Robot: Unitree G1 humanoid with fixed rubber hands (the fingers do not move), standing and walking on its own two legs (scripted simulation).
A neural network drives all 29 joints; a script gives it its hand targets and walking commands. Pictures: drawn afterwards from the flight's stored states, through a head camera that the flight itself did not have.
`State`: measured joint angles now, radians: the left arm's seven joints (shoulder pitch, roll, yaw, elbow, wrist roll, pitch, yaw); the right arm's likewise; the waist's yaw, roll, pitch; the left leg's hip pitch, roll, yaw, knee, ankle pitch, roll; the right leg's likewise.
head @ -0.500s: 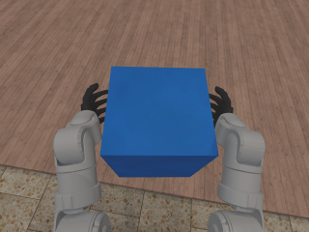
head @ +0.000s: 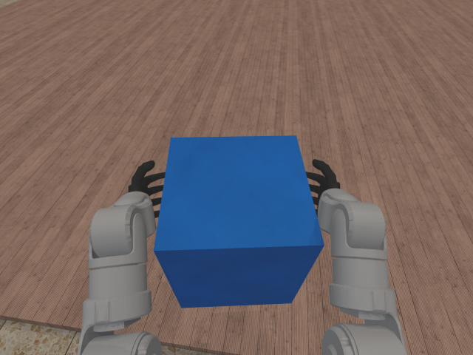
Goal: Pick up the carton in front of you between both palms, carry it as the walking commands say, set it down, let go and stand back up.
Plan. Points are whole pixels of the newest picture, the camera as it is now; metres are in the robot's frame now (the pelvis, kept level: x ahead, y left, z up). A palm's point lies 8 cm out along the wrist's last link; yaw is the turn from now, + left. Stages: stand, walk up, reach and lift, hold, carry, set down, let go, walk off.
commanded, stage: carry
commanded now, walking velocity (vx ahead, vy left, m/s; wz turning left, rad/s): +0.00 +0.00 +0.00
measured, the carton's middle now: (235, 226) +0.33 +0.00 +0.05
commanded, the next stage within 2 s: none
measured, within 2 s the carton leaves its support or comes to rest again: neither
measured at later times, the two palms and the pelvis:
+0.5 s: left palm (134, 218) +0.30 +0.15 +0.13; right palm (332, 214) +0.30 -0.15 +0.13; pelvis -0.03 +0.00 +0.00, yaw +1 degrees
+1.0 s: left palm (128, 229) +0.28 +0.15 +0.13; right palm (332, 223) +0.28 -0.15 +0.13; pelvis -0.05 +0.00 +0.00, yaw +0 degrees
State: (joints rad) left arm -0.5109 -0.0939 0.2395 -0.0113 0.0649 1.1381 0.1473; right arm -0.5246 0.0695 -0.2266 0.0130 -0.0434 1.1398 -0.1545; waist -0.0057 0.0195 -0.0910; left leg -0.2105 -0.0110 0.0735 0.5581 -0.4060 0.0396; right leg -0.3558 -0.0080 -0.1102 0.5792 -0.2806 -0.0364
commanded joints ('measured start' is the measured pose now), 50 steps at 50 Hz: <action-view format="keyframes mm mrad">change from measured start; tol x2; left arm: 1 -599 -821 -620 -29 -266 0 -107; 10 -659 -860 -624 -14 -295 -1 -108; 27 -645 -845 -593 10 -264 4 -98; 50 -660 -853 -595 13 -273 6 -98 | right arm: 1 -602 864 615 -54 259 -7 105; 8 -617 861 581 -43 231 -5 97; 25 -656 873 591 -38 255 -2 102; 50 -659 873 578 -32 247 1 98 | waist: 1 11 -19 -372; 26 11 -18 -320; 50 13 -18 -321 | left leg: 1 86 135 -86 -21 530 -4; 11 61 134 -99 -54 417 7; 27 2 138 -114 -92 316 17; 50 -13 140 -120 -102 285 23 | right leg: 1 219 -147 114 -4 567 -43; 12 195 -141 118 -50 417 -33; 25 204 -140 119 -81 326 -30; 50 187 -141 125 -105 276 -25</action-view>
